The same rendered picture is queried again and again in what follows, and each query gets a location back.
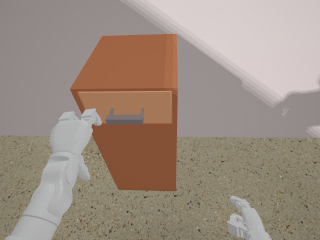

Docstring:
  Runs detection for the left robot hand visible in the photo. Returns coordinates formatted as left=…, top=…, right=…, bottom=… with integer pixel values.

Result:
left=49, top=108, right=102, bottom=181

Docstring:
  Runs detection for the right robot hand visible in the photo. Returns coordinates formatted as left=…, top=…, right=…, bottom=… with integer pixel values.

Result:
left=227, top=196, right=265, bottom=240

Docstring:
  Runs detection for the handle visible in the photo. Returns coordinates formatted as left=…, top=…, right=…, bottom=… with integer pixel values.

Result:
left=105, top=108, right=144, bottom=125

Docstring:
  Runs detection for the robot left forearm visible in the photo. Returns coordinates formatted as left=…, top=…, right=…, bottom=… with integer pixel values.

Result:
left=5, top=152, right=81, bottom=240

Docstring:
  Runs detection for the robot right forearm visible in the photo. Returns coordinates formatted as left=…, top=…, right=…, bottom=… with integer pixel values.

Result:
left=247, top=229, right=272, bottom=240

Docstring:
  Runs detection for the cabinet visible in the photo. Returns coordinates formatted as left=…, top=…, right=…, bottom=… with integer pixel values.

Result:
left=70, top=34, right=178, bottom=192

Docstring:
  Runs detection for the drawer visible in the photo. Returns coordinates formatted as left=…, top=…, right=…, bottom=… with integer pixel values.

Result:
left=78, top=91, right=172, bottom=123

